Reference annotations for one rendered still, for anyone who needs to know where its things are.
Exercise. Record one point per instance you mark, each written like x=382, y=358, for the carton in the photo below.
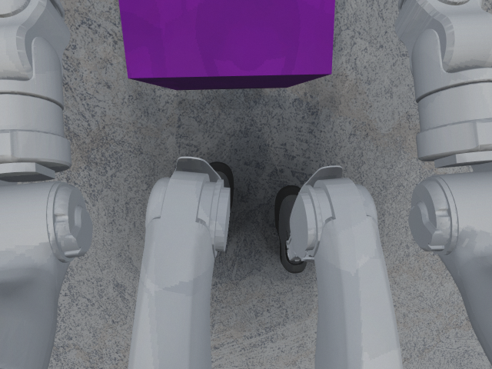
x=227, y=44

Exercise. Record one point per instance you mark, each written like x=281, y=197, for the robot left thigh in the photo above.
x=171, y=328

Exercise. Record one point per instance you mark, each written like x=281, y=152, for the left robot upper arm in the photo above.
x=43, y=227

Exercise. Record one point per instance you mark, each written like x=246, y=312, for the left robot shin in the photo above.
x=157, y=195

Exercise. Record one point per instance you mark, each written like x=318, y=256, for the left robot forearm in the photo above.
x=33, y=37

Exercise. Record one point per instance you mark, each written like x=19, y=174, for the right robot upper arm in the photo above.
x=451, y=215

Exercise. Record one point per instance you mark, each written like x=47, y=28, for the right robot forearm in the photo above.
x=449, y=43

